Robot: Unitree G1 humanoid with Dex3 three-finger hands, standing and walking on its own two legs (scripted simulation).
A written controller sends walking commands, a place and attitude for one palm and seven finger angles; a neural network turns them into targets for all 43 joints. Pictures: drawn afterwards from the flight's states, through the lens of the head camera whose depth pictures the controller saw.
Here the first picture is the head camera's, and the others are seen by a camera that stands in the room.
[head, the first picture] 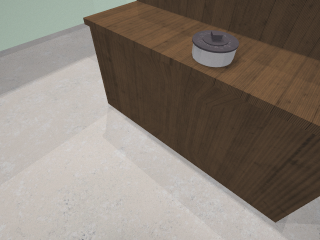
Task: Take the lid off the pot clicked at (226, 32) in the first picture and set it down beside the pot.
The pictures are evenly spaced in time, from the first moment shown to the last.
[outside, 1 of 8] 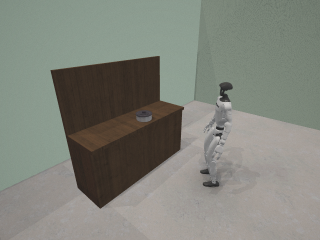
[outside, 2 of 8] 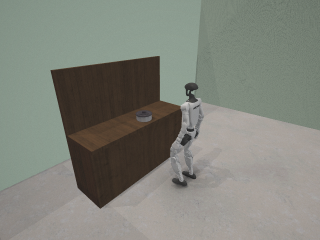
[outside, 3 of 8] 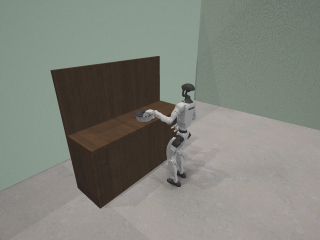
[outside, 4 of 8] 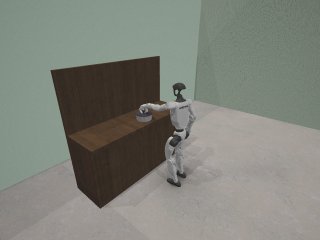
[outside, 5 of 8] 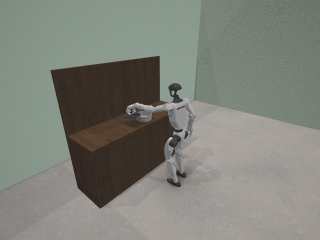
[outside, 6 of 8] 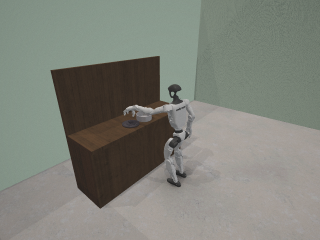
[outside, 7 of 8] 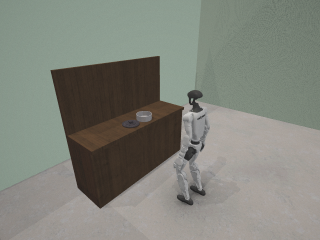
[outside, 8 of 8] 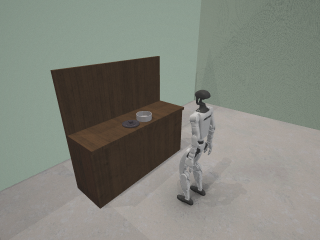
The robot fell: no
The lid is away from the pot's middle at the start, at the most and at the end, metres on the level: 0.00 0.25 0.22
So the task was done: yes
